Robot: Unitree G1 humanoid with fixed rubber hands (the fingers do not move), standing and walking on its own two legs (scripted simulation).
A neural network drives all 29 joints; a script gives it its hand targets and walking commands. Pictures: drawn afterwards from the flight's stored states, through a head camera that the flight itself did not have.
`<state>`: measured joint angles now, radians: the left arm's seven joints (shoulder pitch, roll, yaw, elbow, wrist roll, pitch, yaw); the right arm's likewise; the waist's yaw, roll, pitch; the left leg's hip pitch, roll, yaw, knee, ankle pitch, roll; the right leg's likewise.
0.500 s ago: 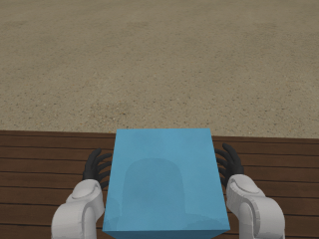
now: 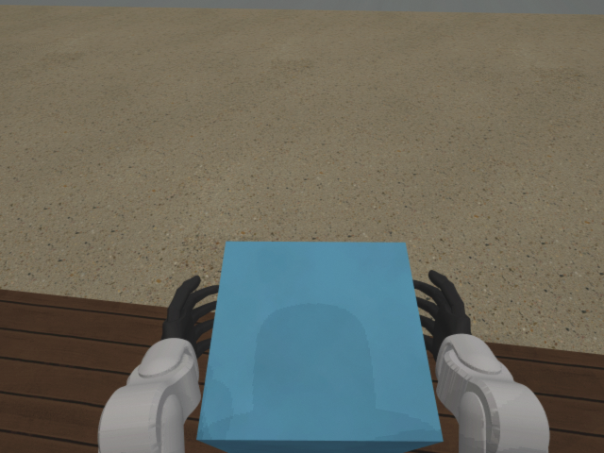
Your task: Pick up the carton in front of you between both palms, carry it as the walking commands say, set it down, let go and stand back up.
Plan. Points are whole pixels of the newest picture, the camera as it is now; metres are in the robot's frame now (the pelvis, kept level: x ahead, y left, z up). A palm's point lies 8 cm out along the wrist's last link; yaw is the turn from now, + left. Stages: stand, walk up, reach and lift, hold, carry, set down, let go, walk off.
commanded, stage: carry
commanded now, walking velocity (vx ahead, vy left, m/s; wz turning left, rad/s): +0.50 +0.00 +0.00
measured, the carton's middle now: (313, 359) +0.23 +0.00 +0.02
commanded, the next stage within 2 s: none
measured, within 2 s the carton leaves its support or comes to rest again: neither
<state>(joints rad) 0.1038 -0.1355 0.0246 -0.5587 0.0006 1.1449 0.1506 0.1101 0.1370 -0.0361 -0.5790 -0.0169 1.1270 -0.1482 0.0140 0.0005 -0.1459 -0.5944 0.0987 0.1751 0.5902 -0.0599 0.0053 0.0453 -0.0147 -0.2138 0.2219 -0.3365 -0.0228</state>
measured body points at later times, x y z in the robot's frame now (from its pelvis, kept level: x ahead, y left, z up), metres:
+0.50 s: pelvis +0.32 +0.01 -0.01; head +0.33 +0.01 +0.44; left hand +0.63 +0.16 +0.08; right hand +0.62 -0.16 +0.09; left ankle +0.21 +0.10 -0.74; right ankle +0.47 -0.11 -0.71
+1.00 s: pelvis +0.50 -0.02 -0.01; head +0.57 -0.02 +0.43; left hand +0.85 +0.12 +0.07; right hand +0.85 -0.19 +0.07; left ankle +0.49 +0.09 -0.74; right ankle +0.51 -0.09 -0.74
